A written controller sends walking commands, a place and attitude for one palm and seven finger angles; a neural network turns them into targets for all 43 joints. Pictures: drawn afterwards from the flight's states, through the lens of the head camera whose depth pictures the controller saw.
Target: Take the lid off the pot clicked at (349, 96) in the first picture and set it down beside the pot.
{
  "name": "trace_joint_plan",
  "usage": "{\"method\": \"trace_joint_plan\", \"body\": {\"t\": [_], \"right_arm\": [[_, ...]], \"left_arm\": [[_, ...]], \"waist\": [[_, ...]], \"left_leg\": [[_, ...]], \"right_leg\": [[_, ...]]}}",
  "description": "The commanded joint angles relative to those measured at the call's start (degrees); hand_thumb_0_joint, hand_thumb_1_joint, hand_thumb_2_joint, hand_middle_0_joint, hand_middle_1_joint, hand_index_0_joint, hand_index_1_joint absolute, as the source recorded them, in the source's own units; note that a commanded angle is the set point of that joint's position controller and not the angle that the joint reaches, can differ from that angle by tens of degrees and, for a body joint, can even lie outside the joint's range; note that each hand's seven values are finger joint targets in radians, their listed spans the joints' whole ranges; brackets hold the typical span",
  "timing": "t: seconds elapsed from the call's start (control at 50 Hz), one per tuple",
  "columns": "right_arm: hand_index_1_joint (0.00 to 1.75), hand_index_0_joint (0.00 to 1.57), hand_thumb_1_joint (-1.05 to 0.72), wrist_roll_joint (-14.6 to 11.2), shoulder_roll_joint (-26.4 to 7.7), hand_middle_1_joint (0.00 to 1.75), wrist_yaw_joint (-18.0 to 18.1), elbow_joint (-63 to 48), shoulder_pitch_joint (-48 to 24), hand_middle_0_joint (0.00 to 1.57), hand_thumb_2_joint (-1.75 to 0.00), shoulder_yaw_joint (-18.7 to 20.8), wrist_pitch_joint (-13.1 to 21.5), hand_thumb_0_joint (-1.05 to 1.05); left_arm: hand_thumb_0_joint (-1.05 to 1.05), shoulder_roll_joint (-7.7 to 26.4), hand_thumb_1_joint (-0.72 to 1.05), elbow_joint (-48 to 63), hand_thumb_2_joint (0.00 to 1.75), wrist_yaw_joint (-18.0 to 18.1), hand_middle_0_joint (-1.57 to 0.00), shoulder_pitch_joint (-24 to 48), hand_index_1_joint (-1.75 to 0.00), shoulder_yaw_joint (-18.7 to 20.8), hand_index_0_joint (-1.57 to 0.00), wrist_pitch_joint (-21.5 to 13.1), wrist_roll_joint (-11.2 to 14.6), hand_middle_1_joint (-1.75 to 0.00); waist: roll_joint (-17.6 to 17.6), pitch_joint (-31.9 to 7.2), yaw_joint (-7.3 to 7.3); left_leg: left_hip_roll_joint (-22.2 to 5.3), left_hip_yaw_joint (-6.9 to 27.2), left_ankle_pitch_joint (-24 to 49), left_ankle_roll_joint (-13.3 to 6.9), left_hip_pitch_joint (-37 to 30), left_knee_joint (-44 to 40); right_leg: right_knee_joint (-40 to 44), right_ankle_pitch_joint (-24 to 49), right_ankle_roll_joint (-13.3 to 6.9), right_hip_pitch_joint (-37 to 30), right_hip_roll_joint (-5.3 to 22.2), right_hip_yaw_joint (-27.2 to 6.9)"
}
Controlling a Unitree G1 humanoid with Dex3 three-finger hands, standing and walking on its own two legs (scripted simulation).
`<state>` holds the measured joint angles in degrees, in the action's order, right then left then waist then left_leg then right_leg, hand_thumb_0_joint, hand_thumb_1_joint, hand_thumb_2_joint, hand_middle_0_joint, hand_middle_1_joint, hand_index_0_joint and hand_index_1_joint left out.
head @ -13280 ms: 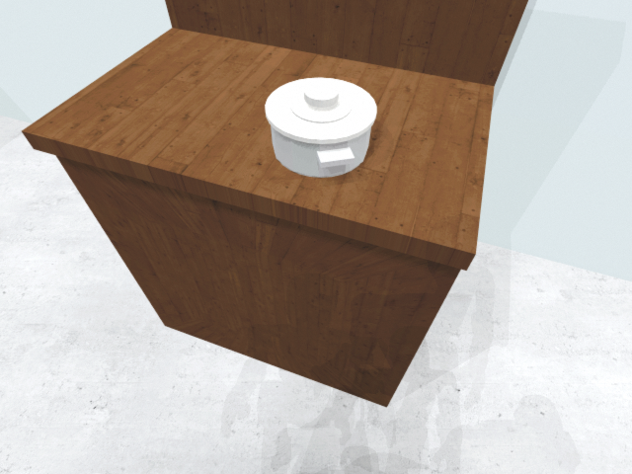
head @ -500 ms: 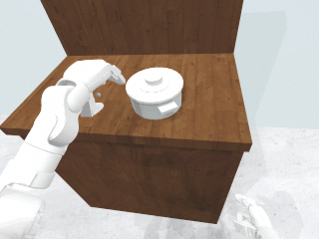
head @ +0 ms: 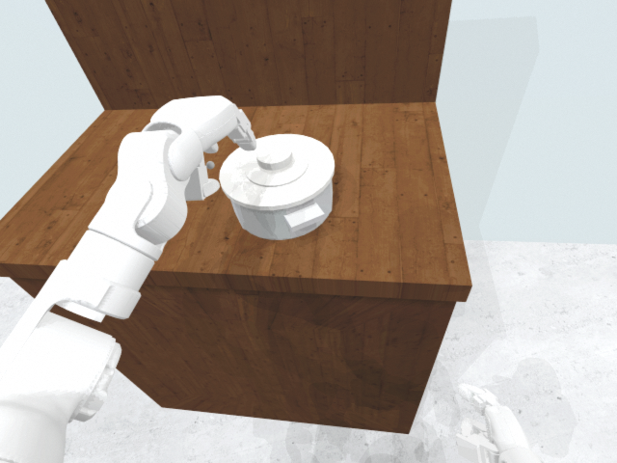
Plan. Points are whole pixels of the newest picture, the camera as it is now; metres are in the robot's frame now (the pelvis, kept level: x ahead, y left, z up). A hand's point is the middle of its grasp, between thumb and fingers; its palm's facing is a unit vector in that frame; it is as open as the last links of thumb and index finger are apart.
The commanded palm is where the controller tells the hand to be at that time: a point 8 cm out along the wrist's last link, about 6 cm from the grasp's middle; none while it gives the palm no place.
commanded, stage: move the open hand above the knob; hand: left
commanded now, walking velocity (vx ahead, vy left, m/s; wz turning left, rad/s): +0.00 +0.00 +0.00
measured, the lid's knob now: (274, 155) +0.51 +0.09 +0.15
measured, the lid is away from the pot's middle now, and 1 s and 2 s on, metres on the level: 0.00 0.00 0.00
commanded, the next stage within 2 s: lower the open fingers around the knob in 1.44 s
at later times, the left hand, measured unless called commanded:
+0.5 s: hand (255, 126) +0.47 +0.10 +0.22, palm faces -0.22 -0.02 -0.98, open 10.2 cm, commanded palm +0.47 +0.10 +0.28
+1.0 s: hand (257, 126) +0.47 +0.10 +0.22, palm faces -0.22 -0.06 -0.97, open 10.2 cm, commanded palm +0.45 +0.10 +0.28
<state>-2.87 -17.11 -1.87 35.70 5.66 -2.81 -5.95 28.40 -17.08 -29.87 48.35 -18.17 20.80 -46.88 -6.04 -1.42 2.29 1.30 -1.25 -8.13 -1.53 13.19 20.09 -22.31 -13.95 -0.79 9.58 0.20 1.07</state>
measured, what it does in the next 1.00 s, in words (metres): stands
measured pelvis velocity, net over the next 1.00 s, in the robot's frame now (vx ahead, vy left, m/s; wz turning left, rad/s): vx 0.02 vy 0.01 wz -0.03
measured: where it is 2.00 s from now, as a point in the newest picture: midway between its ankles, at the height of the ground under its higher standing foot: outside the picture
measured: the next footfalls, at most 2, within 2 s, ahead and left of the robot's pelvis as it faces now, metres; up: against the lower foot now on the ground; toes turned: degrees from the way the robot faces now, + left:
none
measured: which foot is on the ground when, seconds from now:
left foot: down 0.00-1.00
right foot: down 0.00-1.00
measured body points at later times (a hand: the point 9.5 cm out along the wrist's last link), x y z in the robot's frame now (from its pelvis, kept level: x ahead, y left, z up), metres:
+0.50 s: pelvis +0.01 +0.02 +0.00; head +0.03 -0.02 +0.45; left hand +0.48 +0.10 +0.27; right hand +0.14 -0.23 -0.13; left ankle +0.03 +0.11 -0.75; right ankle -0.03 -0.11 -0.75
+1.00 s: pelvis +0.02 +0.01 +0.00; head +0.02 -0.03 +0.45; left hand +0.48 +0.10 +0.27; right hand +0.14 -0.24 -0.13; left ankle +0.03 +0.11 -0.75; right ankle -0.03 -0.11 -0.75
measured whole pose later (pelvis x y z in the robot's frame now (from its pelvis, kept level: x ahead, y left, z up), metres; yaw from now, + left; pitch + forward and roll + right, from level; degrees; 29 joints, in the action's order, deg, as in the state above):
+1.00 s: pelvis +0.02 +0.01 +0.00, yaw -2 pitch +4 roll +1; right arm -2.2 -16.4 -1.7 39.7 11.5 -0.6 -4.6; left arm 20.1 -42.4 -26.3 65.3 -20.1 21.1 -48.8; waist -4.7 -3.9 -1.0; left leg 2.0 -3.2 -8.9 -2.4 14.1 19.0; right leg -22.4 -14.7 0.0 11.6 1.0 -1.0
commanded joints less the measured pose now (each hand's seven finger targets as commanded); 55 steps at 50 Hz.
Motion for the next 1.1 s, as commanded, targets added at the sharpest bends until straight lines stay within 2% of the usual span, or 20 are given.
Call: {"method": "trace_joint_plan", "body": {"t": [0.0, 0.04, 0.12, 0.2, 0.22, 0.3, 0.36, 0.42, 0.48, 0.5, 0.56, 0.6, 0.64, 0.68, 0.76, 0.8, 0.86, 0.96, 1.0, 1.08], "right_arm": [[0.30, 0.20, -0.90, 0.0, -5.7, 0.30, 0.6, -8.7, -7.2, 0.20, -0.90, 2.2, 3.5, 0.00], [0.30, 0.20, -0.90, 0.1, -4.4, 0.30, 0.5, -8.7, -7.2, 0.20, -0.90, 2.0, 4.5, 0.00], [0.30, 0.20, -0.90, -0.2, -5.5, 0.30, 0.3, -6.7, -4.6, 0.20, -0.90, 2.5, 3.6, 0.00], [0.30, 0.20, -0.90, 0.4, -6.3, 0.30, 0.8, -5.6, -3.3, 0.20, -0.90, 2.7, 3.4, 0.00], [0.30, 0.20, -0.90, 0.4, -5.4, 0.30, 0.7, -6.3, -3.2, 0.20, -0.90, 2.5, 4.1, 0.00], [0.30, 0.20, -0.90, 0.4, -6.0, 0.30, 0.7, -4.7, -1.3, 0.20, -0.90, 3.0, 3.7, 0.00], [0.30, 0.20, -0.90, 0.6, -5.8, 0.30, 0.7, -4.2, -0.2, 0.20, -0.90, 3.1, 4.1, 0.00], [0.30, 0.20, -0.90, 0.6, -5.5, 0.30, 0.3, -4.0, 1.0, 0.20, -0.90, 3.4, 4.7, 0.00], [0.30, 0.20, -0.90, 0.5, -5.7, 0.30, 0.3, -2.0, 2.8, 0.20, -0.90, 3.7, 4.7, 0.00], [0.30, 0.20, -0.90, 0.6, -6.4, 0.30, 0.4, -1.2, 4.2, 0.20, -0.90, 4.1, 4.5, 0.00], [0.30, 0.20, -0.90, 1.3, -6.0, 0.30, 0.3, -2.2, 4.1, 0.20, -0.90, 3.9, 5.5, 0.00], [0.30, 0.20, -0.90, 1.6, -6.1, 0.30, 0.3, -1.9, 5.1, 0.20, -0.90, 4.3, 5.3, 0.00], [0.30, 0.20, -0.90, 1.1, -5.7, 0.30, -0.2, -1.8, 4.2, 0.20, -0.90, 4.2, 4.5, 0.00], [0.30, 0.20, -0.90, 0.8, -6.4, 0.30, -0.1, -1.5, 4.1, 0.20, -0.90, 4.2, 3.4, 0.00], [0.30, 0.20, -0.90, 1.3, -5.2, 0.30, -0.1, -4.3, 2.7, 0.20, -0.90, 4.4, 4.6, 0.00], [0.30, 0.20, -0.90, 1.2, -5.6, 0.30, -0.2, -3.6, 3.5, 0.20, -0.90, 4.8, 4.0, 0.00], [0.30, 0.20, -0.90, 0.7, -6.1, 0.30, 0.3, -3.2, 2.1, 0.20, -0.90, 4.2, 3.2, 0.00], [0.30, 0.20, -0.90, 0.3, -5.0, 0.30, 0.4, -4.0, 0.7, 0.20, -0.90, 3.9, 4.2, 0.00], [0.30, 0.20, -0.90, 0.5, -5.5, 0.30, 0.3, -3.9, 0.9, 0.20, -0.90, 4.2, 4.2, 0.00], [0.30, 0.20, -0.90, 0.3, -5.3, 0.30, 0.8, -3.4, -0.5, 0.20, -0.90, 3.5, 3.7, 0.00]], "left_arm": [[0.00, 13.5, -0.39, 6.7, 1.63, 2.1, -0.85, 32.9, -0.08, 9.2, -0.85, -0.1, -2.0, -0.08], [0.00, 10.3, -0.39, 8.1, 1.63, 2.0, -0.85, 37.2, -0.08, 6.4, -0.85, -0.7, -2.1, -0.08], [0.00, 5.6, -0.39, -0.8, 1.63, 1.5, -0.85, 37.5, -0.08, 3.0, -0.85, 0.6, -2.3, -0.08], [0.00, 9.0, -0.39, -5.4, 1.63, 2.4, -0.85, 41.4, -0.08, 6.3, -0.85, 0.2, -2.6, -0.08], [0.00, 8.1, -0.39, -2.6, 1.63, 2.6, -0.85, 44.9, -0.08, 5.5, -0.85, -0.8, -3.0, -0.08], [0.00, 5.0, -0.39, -10.6, 1.63, 3.4, -0.85, 44.6, -0.08, 3.7, -0.85, -0.7, -2.8, -0.08], [0.00, 5.6, -0.39, -13.5, 1.63, 4.2, -0.85, 46.4, -0.08, 4.8, -0.85, -0.8, -3.7, -0.08], [0.00, 2.3, -0.39, -11.1, 1.63, 4.9, -0.85, 51.9, -0.08, 2.1, -0.85, -1.5, -3.5, -0.08], [0.00, -1.1, -0.39, -19.1, 1.63, 5.7, -0.85, 51.7, -0.08, 0.2, -0.85, -0.6, -3.7, -0.08], [0.00, -1.0, -0.39, -20.8, 1.63, 5.8, -0.85, 51.8, -0.08, 0.8, -0.85, -0.4, -3.1, -0.08], [0.00, 5.5, -0.39, -16.9, 1.63, 6.7, -0.85, 54.8, -0.08, 6.6, -0.85, -1.9, -3.7, -0.08], [0.00, 5.1, -0.39, -18.5, 1.63, 7.1, -0.85, 52.8, -0.08, 6.4, -0.85, -2.2, -4.0, -0.08], [0.00, 1.4, -0.39, -22.9, 1.63, 7.2, -0.85, 49.7, -0.08, 3.9, -0.85, -1.1, -4.6, -0.08], [0.00, 2.2, -0.39, -26.2, 1.63, 7.2, -0.85, 47.6, -0.08, 4.5, -0.85, 0.3, -4.7, -0.08], [0.00, 4.4, -0.39, -13.7, 1.63, 7.1, -0.85, 51.4, -0.08, 5.9, -0.85, -1.4, -4.2, -0.08], [0.00, 2.2, -0.39, -15.8, 1.63, 6.6, -0.85, 48.6, -0.08, 3.9, -0.85, -0.7, -4.2, -0.08], [0.00, 5.0, -0.39, -19.5, 1.63, 6.1, -0.85, 47.7, -0.08, 5.8, -0.85, 0.6, -3.9, -0.08], [0.00, 0.8, -0.39, -12.9, 1.63, 5.7, -0.85, 50.8, -0.08, 1.2, -0.85, -0.4, -3.5, -0.08], [0.00, 1.9, -0.39, -11.7, 1.63, 5.7, -0.85, 49.5, -0.08, 2.1, -0.85, -0.5, -3.2, -0.08], [0.00, 3.7, -0.39, -15.6, 1.63, 5.4, -0.85, 48.6, -0.08, 3.8, -0.85, 0.0, -3.0, -0.08]], "waist": [[7.5, -21.0, -0.78], [6.4, -25.0, -1.19], [8.7, -19.3, -2.73], [9.7, -20.0, -2.41], [9.9, -23.4, -2.43], [9.2, -21.1, -3.17], [9.4, -22.9, -3.23], [7.4, -25.7, -4.06], [9.7, -22.0, -5.16], [10.0, -20.9, -5.36], [9.2, -29.2, -3.53], [9.8, -30.2, -3.36], [12.0, -25.0, -3.33], [13.5, -21.2, -3.29], [10.0, -30.5, -2.75], [12.0, -27.1, -3.32], [14.5, -20.9, -3.37], [9.1, -23.3, -4.12], [8.4, -24.1, -3.82], [11.3, -21.9, -3.49]], "left_leg": [[4.1, -1.1, 14.3, -2.3, -11.7, 1.5], [4.5, -0.9, 17.6, -2.4, -13.9, 2.3], [4.2, -0.9, 15.0, -2.1, -12.0, 1.1], [3.9, -0.5, 14.0, -2.2, -11.0, 0.7], [4.3, -0.5, 15.8, -2.3, -12.3, 0.9], [3.7, -0.5, 15.8, -2.1, -11.6, 0.7], [3.6, -0.6, 17.3, -2.2, -12.3, 0.9], [3.5, 0.1, 19.7, -2.0, -14.7, 1.1], [3.2, 0.0, 18.2, -1.9, -13.7, 0.9], [3.2, 0.3, 17.7, -1.8, -13.0, 0.5], [2.9, 0.3, 22.5, -2.2, -14.9, 1.3], [2.6, 0.3, 25.0, -2.3, -14.6, 2.0], [2.8, -0.7, 23.8, -2.3, -12.2, 1.3], [3.0, -1.6, 20.2, -2.3, -9.9, 0.3], [2.9, -1.0, 27.5, -3.1, -14.7, 2.6], [2.9, -1.2, 27.2, -3.1, -14.0, 2.5], [3.5, -1.9, 18.7, -3.0, -10.6, 0.8], [3.5, -1.0, 20.0, -2.9, -14.3, 1.8], [3.4, -0.6, 19.6, -2.7, -14.7, 1.8], [3.7, -1.1, 16.1, -2.6, -12.1, 0.9]], "right_leg": [[2.5, 18.4, -0.8, -2.2, -3.0, -0.9], [1.5, 21.5, -0.9, -3.5, -3.2, -1.1], [2.6, 19.0, -1.0, 0.5, -3.6, -0.1], [2.5, 18.5, -1.2, -0.2, -3.1, -0.3], [2.1, 20.1, -1.1, -1.7, -3.3, -0.7], [2.1, 19.4, -1.3, 0.3, -3.3, -0.2], [1.7, 20.2, -1.4, 0.2, -3.4, -0.5], [1.6, 20.6, -1.6, 0.8, -3.7, -0.5], [1.9, 18.9, -1.5, 3.6, -4.1, 0.0], [2.4, 18.9, -1.6, 3.7, -4.0, 0.2], [0.8, 23.1, -1.6, -0.7, -3.4, -1.4], [0.5, 24.8, -1.5, -1.5, -3.1, -1.5], [0.6, 24.0, -1.3, -0.4, -3.4, -0.8], [1.2, 22.8, -1.0, 0.1, -3.4, -0.4], [0.0, 28.2, -0.9, -3.5, -2.8, -2.2], [0.7, 28.2, -0.7, -2.2, -3.1, -1.3], [1.6, 23.8, -0.5, -0.6, -3.2, -1.0], [1.3, 22.7, -0.9, 1.0, -3.2, -1.3], [1.6, 22.0, -1.2, 0.9, -3.4, -1.0], [1.6, 21.1, -0.9, 0.1, -3.0, -1.1]]}}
